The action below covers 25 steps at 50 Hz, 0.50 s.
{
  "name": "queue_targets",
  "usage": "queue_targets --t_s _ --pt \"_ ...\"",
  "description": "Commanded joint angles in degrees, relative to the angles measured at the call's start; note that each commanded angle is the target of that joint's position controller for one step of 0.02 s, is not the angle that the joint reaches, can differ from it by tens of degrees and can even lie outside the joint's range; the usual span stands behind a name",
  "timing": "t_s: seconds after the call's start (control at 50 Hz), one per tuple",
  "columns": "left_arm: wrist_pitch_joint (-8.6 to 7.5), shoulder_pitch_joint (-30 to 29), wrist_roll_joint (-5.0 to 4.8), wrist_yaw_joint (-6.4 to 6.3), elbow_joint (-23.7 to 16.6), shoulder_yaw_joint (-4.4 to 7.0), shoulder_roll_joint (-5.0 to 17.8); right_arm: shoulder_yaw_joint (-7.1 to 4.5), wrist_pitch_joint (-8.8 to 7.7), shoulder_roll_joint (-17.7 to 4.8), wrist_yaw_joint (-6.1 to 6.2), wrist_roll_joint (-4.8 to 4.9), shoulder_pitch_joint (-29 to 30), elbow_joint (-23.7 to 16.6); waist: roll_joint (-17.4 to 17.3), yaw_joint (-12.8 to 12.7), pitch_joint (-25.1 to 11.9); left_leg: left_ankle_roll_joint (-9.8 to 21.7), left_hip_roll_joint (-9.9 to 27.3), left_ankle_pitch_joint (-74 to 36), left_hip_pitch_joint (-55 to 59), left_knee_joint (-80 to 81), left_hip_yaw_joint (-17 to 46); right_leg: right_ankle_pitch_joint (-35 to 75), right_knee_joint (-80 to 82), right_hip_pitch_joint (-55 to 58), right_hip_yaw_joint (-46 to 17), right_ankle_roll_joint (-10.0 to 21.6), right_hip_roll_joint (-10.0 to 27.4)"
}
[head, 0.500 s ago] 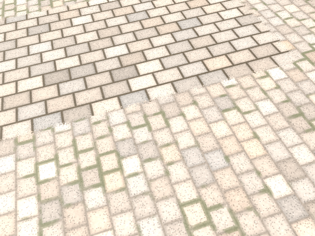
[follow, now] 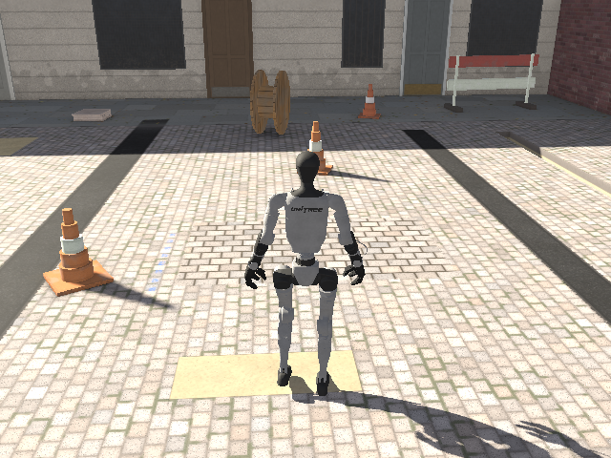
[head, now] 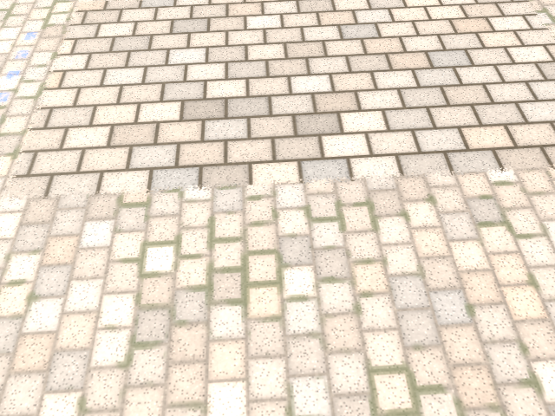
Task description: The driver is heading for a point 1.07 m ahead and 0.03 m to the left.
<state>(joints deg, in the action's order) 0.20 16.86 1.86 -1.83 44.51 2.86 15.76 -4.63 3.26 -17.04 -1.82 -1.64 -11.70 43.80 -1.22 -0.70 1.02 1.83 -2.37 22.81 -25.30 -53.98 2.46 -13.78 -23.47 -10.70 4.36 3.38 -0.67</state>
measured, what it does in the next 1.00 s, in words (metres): walks ahead: left foot, then right foot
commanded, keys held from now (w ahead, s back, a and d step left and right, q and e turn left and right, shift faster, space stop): w+q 0.24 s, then w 0.12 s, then w+e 0.64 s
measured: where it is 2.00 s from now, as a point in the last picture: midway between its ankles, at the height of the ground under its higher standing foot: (281, 269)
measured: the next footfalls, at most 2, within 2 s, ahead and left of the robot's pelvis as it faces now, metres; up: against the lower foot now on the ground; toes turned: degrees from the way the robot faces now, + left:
left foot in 0.30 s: +0.11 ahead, +0.16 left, +0.00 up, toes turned +13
right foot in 0.80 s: +0.47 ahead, +0.08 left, +0.00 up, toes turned +0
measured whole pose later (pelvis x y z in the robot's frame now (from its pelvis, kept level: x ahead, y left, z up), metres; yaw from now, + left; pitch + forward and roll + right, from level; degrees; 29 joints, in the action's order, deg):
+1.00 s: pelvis +0.41 +0.11 -0.01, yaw -4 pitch +0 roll -1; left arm -2.0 17.5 0.1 0.8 50.1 3.8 16.6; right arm -0.6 -3.1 -14.6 -0.4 -2.8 -10.6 44.1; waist -0.9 -0.5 3.4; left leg -0.6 5.1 17.4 -31.1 -65.5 2.8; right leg -9.8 -22.5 -12.3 -0.3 8.9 -9.7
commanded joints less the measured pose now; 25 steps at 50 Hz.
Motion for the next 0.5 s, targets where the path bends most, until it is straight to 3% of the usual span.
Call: queue_targets --t_s 0.02,0.1,0.2,0.24,0.26,0.28,0.3,0.32,0.34,0.36,0.38,0.42,0.46,0.5 --pt "-2.03 -1.85 -0.19 -0.11 -3.97 1.66 7.39 -0.83 -0.91 -4.0 -1.87 -0.24 2.09 -3.97 7.07 -0.12 1.94 -1.14 3.03 -3.65 -11.16 -3.95 -0.45 -14.54 17.45 5.84 -15.89 7.15 15.35" --pt "-3.18 2.57 -0.22 0.6 -2.11 2.37 8.87 -0.16 -1.03 -2.96 -3.0 -0.29 6.92 -6.22 7.6 -2.65 1.49 -2.23 3.95 -6.21 -9.95 4.48 -2.26 -11.72 17.02 8.77 -10.4 6.61 16.67" --pt "-3.49 3.47 0.27 1.45 -1.03 3.22 10.81 0.41 -1.46 -3.24 -3.58 -0.14 10.76 -8.55 9.97 -3.72 3.2 -0.06 3.87 -2.61 -1.0 15.34 -6.81 -12.91 14.94 3.5 -4.44 5.62 17.59" --pt "-3.13 3.16 0.03 1.77 -0.66 3.5 11.53 0.47 -1.98 -3.41 -3.33 -0.31 9.37 -8.52 9.32 -2.66 3.32 1.61 2.86 -2.69 3.72 19.2 -8.66 -10.91 12.26 1.77 -2.87 5.2 18.23" --pt "-2.84 2.48 -0.5 1.91 -0.38 3.42 11.42 0.59 -2.49 -2.84 -2.98 -0.65 6.0 -7.46 7.71 -0.46 2.94 2.57 1.57 -4.62 9.79 23.3 -9.36 -8.15 8.41 -1.38 -0.84 4.57 17.66" --pt "-2.69 2.28 -0.64 2.07 -0.19 2.96 10.29 0.14 -3.14 -3.44 -2.3 -1.05 -0.52 -4.83 4.33 2.45 0.71 3.5 -0.85 -4.79 19.07 26.15 -9.46 -2.69 0.23 -5.69 2.41 3.54 15.49" --pt "-2.68 2.29 -0.08 2.31 -0.66 1.66 6.74 -1.12 -3.95 -6.49 -1.31 -1.49 -10.54 -1.44 -5.02 6.64 -4.7 4.84 3.88 0.96 30.78 31.31 -0.47 0.14 -16.7 -11.82 7.98 1.39 11.02" --pt "-2.94 -1.81 0.25 3.04 -5.82 -0.05 1.02 -2.44 -4.54 -14.38 -0.28 -1.03 -16.3 -1.92 -21.02 8.68 -6.15 10.79 21.94 17.88 39.42 43.11 31.72 -19.37 -35.74 -31.98 8.11 -2.13 2.43" --pt "-2.72 -3.6 1.22 3.08 -5.48 1.05 5.98 -2.16 -4.59 -13.67 0.28 0.21 -14.8 -1.77 -10.77 8.07 -2.38 14.24 24.57 14.9 35.07 45.51 37.19 -17.61 -42.21 -37.59 -1.9 -1.52 2.8" --pt "-3.04 -4.49 0.17 3.72 -5.18 1.43 7.17 -1.25 -4.54 -10.61 0.54 0.33 -11.57 -2.12 -6.27 5.87 1.0 13.34 22.16 7.29 31.82 43.19 29.16 -11.23 -42.87 -37.24 -4.24 -0.77 5.73" --pt "-3.53 -2.9 -0.8 4.25 -3.62 1.2 6.66 -0.37 -4.91 -7.75 0.6 0.13 -8.44 -2.23 -4.12 3.38 2.04 11.23 18.8 -2.97 28.12 42.89 21.7 -6.08 -40.42 -33.65 -4.49 -0.6 7.13" --pt "-2.76 0.94 -0.1 4.48 -0.32 1.1 6.33 0.83 -6.1 -4.69 1.04 0.34 -4.54 -2.73 -4.34 0.67 0.52 7.98 14.06 -17.35 25.92 44.09 11.66 -0.81 -38.07 -27.8 -3.76 -1.4 7.8" --pt "-1.72 1.79 -0.06 4.76 0.86 1.0 5.46 1.01 -7.27 -4.5 1.09 0.64 -6.07 -1.42 -3.49 0.03 -0.26 7.44 13.29 -30.23 25.53 43.85 6.5 1.64 -39.79 -26.74 -3.6 -1.82 6.54" --pt "-1.29 -0.93 -0.56 4.99 0.59 0.82 4.25 0.94 -7.79 -4.67 1.18 0.68 -8.67 0.2 -2.33 0.66 1.28 6.92 13.41 -35.1 25.85 44.58 2.63 3.68 -39.74 -29.67 -5.13 -1.96 5.31"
